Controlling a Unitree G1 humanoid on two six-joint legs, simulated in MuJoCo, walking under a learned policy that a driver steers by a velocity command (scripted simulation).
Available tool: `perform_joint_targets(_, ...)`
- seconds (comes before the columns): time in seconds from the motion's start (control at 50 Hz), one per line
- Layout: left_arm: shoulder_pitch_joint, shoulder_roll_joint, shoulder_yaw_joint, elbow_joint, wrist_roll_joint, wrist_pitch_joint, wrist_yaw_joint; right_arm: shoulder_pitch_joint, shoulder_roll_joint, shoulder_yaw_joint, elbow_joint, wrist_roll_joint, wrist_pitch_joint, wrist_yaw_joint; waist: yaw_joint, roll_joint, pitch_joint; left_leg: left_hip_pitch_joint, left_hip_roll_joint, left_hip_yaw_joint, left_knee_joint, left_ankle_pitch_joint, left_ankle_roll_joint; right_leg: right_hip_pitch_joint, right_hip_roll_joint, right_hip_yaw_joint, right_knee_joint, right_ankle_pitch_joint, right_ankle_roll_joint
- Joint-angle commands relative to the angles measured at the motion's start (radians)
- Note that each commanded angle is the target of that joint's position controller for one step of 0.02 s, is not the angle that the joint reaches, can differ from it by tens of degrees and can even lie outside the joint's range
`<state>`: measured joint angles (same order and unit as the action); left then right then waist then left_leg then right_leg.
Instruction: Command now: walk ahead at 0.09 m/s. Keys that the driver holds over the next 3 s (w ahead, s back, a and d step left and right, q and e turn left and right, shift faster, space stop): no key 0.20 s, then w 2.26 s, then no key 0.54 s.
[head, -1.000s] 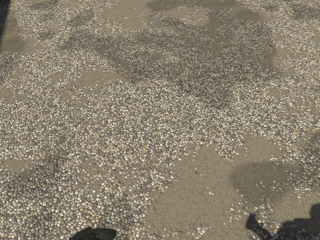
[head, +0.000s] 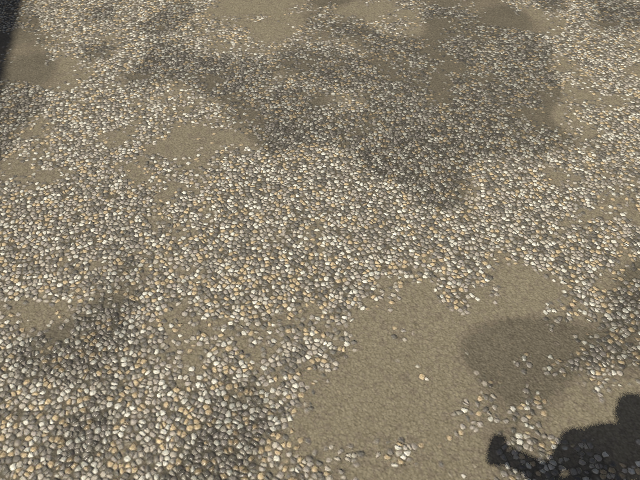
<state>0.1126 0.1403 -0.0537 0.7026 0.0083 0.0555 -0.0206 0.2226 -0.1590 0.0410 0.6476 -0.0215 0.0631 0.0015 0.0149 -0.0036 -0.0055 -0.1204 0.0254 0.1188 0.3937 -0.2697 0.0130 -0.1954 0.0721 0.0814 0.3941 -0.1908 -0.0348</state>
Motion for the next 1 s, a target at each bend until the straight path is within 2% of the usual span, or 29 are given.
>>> perform_joint_targets(0.02,-0.072,0.063,0.02,-0.071,-0.003,-0.017,0.004,-0.036,-0.073,-0.021,-0.072,0.003,-0.013,-0.002,-0.002,0.002,-0.076,0.061,0.098,-0.12,-0.071,0.19,0.006,0.007,-0.139,0.126,-0.068,0.239,-0.038)
perform_joint_targets(0.14,-0.06,0.073,0.026,-0.056,-0.003,-0.012,0.009,-0.027,-0.086,-0.024,-0.069,0.004,-0.007,-0.003,-0.005,0.003,-0.072,0.064,0.099,-0.122,-0.081,0.231,0.013,0.01,-0.141,0.114,-0.07,0.246,-0.036)
perform_joint_targets(0.16,0.06,0.105,0.01,-0.026,0.024,-0.004,0.009,0.075,-0.136,-0.021,-0.053,-0.021,-0.002,-0.01,-0.041,0.047,-0.076,0.151,0.079,-0.126,-0.101,0.201,0.067,-0.022,-0.153,0.164,-0.091,0.283,-0.092)
perform_joint_targets(0.18,0.049,0.118,0.015,-0.022,0.017,-0.005,0.009,0.086,-0.127,-0.021,-0.045,-0.023,0.002,-0.011,-0.045,0.017,-0.04,0.141,0.088,-0.135,-0.111,0.225,0.081,-0.03,-0.155,0.149,-0.094,0.28,-0.1)
perform_joint_targets(0.2,0.033,0.117,0.012,-0.034,0.019,-0.006,0.008,0.074,-0.129,-0.017,-0.048,-0.023,0.006,-0.011,-0.04,0.0,-0.027,0.139,0.09,-0.137,-0.115,0.244,0.089,-0.038,-0.153,0.142,-0.094,0.271,-0.096)
perform_joint_targets(0.22,-0.073,0.08,0.024,-0.053,0.0,-0.007,0.007,-0.025,-0.064,-0.008,-0.059,0.002,0.001,-0.002,-0.008,-0.062,-0.043,0.066,0.118,-0.136,-0.101,0.225,0.034,0.009,-0.139,0.098,-0.1,0.19,-0.038)
perform_joint_targets(0.24,-0.077,0.059,0.015,-0.062,0.0,-0.005,0.007,-0.045,-0.064,-0.004,-0.07,0.006,-0.005,-0.001,-0.003,-0.034,-0.065,0.058,0.097,-0.128,-0.11,0.16,0.016,0.021,-0.137,0.107,-0.107,0.168,-0.025)
perform_joint_targets(0.26,-0.086,0.057,0.015,-0.061,-0.002,-0.004,0.008,-0.056,-0.065,-0.006,-0.074,0.01,-0.009,-0.002,-0.006,-0.018,-0.06,0.043,0.086,-0.122,-0.114,0.129,0.006,0.024,-0.132,0.106,-0.1,0.17,-0.023)
perform_joint_targets(0.32,-0.078,0.07,0.017,-0.062,0.001,-0.002,0.014,-0.047,-0.088,-0.012,-0.076,0.006,-0.012,-0.008,-0.003,0.024,-0.054,0.037,0.067,-0.11,-0.083,0.113,0.012,0.0,-0.111,0.08,-0.041,0.154,-0.032)
perform_joint_targets(0.42,-0.091,0.066,0.019,-0.08,0.012,-0.004,0.02,-0.063,-0.09,-0.013,-0.105,0.008,-0.005,-0.011,-0.004,0.028,-0.038,0.034,0.077,-0.117,-0.01,0.162,0.043,-0.08,-0.069,0.031,0.05,0.08,-0.028)
perform_joint_targets(0.52,-0.114,0.065,0.02,-0.107,0.016,-0.005,0.021,-0.084,-0.087,-0.016,-0.137,0.005,-0.002,-0.014,-0.004,0.025,-0.041,0.009,0.08,-0.112,0.057,0.213,0.046,-0.096,-0.058,0.016,0.117,0.127,-0.024)
perform_joint_targets(0.68,-0.15,0.067,0.019,-0.14,0.013,-0.007,0.02,-0.123,-0.067,-0.016,-0.175,-0.002,0.0,-0.014,-0.003,0.007,-0.082,-0.017,0.062,-0.081,0.141,0.201,0.018,-0.083,-0.064,0.021,0.175,0.243,-0.028)
perform_joint_targets(0.86,-0.178,0.065,0.016,-0.168,0.008,-0.01,0.013,-0.155,-0.049,-0.015,-0.193,-0.003,-0.005,-0.011,0.001,0.005,-0.097,-0.049,0.06,-0.07,0.175,0.113,-0.002,-0.101,-0.073,0.035,0.187,0.239,-0.031)
perform_joint_targets(0.98,-0.178,0.06,0.012,-0.181,0.008,-0.014,0.009,-0.168,-0.04,-0.013,-0.196,-0.002,-0.011,-0.011,0.005,0.003,-0.09,-0.066,0.062,-0.073,0.177,0.043,-0.008,-0.125,-0.074,0.045,0.173,0.178,-0.028)
perform_joint_targets(1.0,-0.139,0.072,0.014,-0.163,-0.006,-0.009,0.026,-0.116,-0.038,-0.015,-0.176,-0.003,-0.023,-0.009,-0.018,-0.014,-0.148,-0.022,0.039,-0.054,0.172,-0.139,-0.011,-0.12,-0.077,0.1,0.116,-0.039,-0.03)
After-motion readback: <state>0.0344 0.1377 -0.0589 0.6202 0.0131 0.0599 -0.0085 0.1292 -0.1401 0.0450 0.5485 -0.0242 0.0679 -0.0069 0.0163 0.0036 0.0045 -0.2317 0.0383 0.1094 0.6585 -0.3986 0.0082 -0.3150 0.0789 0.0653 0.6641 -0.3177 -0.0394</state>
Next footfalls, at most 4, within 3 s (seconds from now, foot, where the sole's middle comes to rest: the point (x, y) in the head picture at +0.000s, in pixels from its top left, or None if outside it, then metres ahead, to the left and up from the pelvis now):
none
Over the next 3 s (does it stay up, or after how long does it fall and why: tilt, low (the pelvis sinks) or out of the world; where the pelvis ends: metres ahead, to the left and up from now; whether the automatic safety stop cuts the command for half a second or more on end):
stays up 0.00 0.00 0.00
